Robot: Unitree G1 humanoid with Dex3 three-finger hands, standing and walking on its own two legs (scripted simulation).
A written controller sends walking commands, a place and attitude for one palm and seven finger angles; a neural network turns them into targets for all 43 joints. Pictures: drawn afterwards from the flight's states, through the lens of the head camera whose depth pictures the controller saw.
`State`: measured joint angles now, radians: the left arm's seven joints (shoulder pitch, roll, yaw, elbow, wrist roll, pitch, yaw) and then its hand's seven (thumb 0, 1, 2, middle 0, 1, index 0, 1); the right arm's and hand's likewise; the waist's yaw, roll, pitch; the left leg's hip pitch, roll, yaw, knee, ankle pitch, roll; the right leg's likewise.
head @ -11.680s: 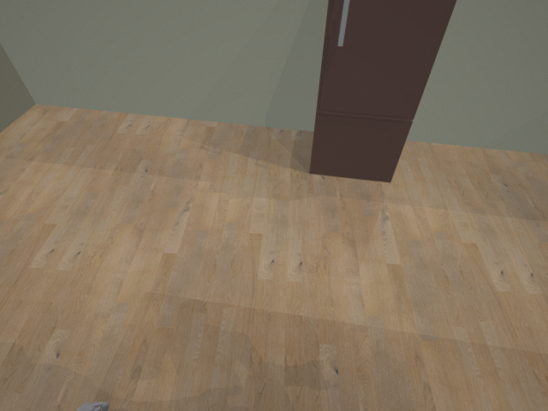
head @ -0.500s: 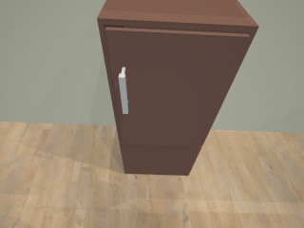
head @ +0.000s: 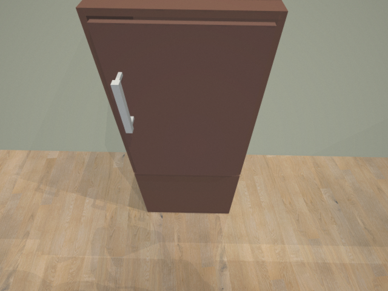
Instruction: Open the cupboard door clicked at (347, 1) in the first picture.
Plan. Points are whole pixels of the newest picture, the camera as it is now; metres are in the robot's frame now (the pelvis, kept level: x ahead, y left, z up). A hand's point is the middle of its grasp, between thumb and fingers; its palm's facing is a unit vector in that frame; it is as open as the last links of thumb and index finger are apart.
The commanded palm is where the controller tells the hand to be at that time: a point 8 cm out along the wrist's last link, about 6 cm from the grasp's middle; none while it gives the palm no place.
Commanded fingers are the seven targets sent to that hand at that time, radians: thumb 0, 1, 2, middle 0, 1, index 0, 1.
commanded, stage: come to a stop and stand still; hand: left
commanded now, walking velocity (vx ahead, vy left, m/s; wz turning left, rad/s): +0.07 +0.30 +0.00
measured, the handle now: (124, 104) +0.55 +0.22 +0.05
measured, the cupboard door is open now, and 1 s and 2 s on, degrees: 0 0 0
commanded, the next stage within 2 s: look again from close up in 0.82 s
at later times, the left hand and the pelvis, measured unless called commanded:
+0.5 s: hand out of the picture -0.03 +0.19 -0.17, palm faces +0.12 -0.97 -0.21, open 7.4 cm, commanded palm none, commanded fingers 0.00 0.90 0.90 -0.20 -0.30 -0.20 -0.30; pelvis +0.00 +0.00 +0.01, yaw +2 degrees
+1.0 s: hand out of the picture +0.02 +0.21 -0.16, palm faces +0.03 -0.97 -0.24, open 7.4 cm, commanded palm none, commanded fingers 0.00 0.90 0.90 -0.20 -0.30 -0.20 -0.30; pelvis +0.01 +0.02 +0.01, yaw +1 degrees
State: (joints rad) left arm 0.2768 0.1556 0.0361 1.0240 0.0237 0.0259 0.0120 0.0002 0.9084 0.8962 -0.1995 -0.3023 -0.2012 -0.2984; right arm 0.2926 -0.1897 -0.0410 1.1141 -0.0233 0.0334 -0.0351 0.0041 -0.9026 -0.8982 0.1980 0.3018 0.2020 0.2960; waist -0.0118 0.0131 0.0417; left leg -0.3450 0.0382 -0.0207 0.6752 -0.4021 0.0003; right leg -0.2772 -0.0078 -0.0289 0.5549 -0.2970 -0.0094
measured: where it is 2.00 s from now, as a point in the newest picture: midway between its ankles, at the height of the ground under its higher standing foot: outside the picture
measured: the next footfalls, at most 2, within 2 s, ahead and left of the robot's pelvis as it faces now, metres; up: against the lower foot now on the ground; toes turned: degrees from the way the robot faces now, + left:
left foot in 0.34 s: +0.03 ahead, +0.10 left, +0.00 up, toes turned +4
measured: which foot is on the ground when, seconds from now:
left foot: up 0.00-0.32, down 0.34-1.00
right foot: down 0.00-1.00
